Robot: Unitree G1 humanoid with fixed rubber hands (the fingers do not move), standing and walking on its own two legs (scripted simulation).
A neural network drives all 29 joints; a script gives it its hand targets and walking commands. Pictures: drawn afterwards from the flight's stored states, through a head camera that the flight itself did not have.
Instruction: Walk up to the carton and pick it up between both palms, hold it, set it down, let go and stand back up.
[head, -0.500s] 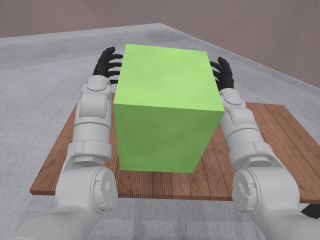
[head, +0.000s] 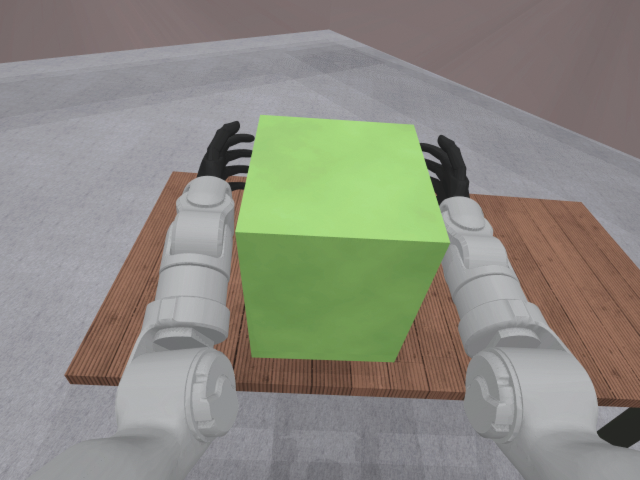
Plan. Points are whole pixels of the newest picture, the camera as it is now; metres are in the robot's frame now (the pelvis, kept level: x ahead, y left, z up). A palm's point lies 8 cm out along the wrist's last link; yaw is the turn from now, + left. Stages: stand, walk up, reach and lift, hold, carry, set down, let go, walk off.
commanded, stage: set down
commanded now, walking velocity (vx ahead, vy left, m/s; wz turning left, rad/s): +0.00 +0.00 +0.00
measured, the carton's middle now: (330, 244) +0.39 +0.00 +0.13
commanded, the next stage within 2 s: none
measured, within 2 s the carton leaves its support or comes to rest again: rests again in 1.46 s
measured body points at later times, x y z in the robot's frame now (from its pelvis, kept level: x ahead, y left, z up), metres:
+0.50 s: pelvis +0.00 +0.00 +0.00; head -0.02 +0.03 +0.45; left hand +0.43 +0.14 +0.17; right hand +0.42 -0.15 +0.17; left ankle +0.00 +0.14 -0.75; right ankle +0.00 -0.13 -0.75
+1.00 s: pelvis +0.01 +0.00 +0.00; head +0.00 +0.03 +0.45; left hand +0.43 +0.15 +0.13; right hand +0.43 -0.15 +0.14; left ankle +0.00 +0.14 -0.75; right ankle +0.00 -0.13 -0.75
